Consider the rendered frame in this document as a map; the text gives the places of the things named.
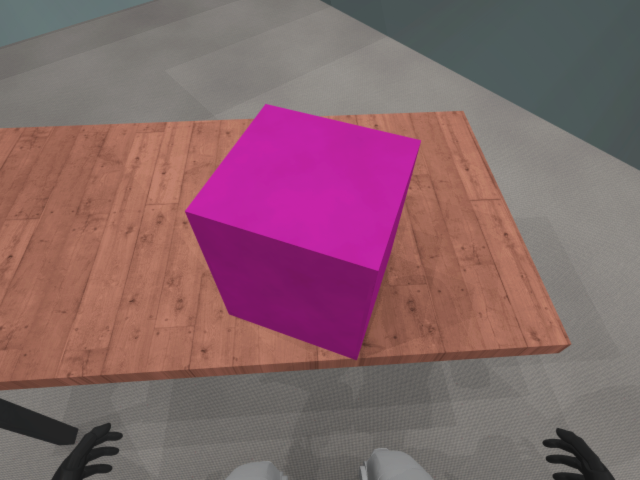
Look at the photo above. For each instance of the right robot shin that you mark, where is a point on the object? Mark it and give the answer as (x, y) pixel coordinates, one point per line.
(379, 449)

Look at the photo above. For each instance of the carton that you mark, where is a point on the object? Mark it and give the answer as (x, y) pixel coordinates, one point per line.
(298, 221)

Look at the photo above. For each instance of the right robot hand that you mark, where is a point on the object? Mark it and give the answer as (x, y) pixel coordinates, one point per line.
(585, 460)

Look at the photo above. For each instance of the left robot hand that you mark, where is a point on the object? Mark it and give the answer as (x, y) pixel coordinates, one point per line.
(74, 466)

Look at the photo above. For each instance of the right robot thigh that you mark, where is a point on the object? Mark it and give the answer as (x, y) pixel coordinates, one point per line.
(392, 465)

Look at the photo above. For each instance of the table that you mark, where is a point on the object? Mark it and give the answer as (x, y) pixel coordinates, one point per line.
(102, 279)

